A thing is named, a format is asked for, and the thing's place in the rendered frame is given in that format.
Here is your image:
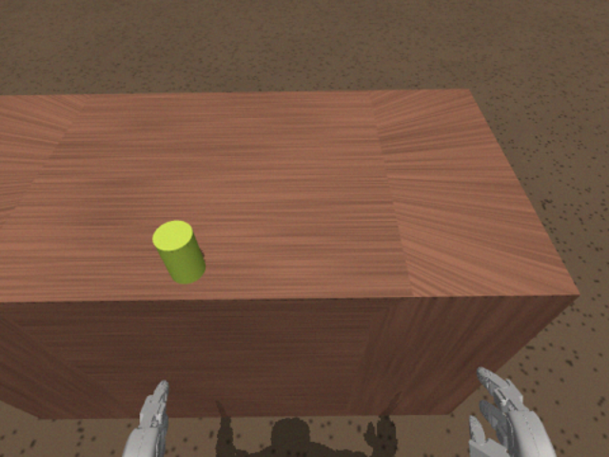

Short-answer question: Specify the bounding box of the left robot hand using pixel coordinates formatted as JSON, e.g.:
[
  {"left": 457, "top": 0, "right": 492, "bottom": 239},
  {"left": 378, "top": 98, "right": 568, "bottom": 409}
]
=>
[{"left": 122, "top": 380, "right": 169, "bottom": 457}]

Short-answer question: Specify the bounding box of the right robot hand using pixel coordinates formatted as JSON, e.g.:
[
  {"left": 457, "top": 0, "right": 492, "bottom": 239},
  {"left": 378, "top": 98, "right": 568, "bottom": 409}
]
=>
[{"left": 468, "top": 367, "right": 557, "bottom": 457}]

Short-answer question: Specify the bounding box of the can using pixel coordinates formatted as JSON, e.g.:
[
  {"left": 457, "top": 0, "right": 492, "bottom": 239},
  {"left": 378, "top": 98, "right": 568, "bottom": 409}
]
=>
[{"left": 152, "top": 220, "right": 206, "bottom": 284}]

